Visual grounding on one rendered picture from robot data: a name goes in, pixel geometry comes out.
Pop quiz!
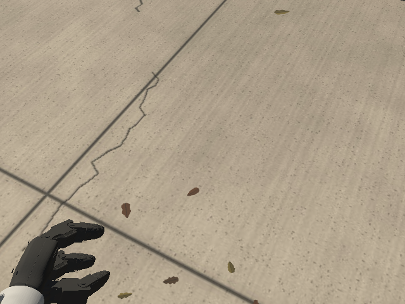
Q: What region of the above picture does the robot left hand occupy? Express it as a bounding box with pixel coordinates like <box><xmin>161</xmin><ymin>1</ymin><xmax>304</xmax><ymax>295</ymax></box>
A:
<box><xmin>9</xmin><ymin>219</ymin><xmax>110</xmax><ymax>304</ymax></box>

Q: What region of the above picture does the robot left forearm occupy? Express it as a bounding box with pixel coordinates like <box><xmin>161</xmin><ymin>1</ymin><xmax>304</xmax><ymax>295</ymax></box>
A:
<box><xmin>0</xmin><ymin>286</ymin><xmax>44</xmax><ymax>304</ymax></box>

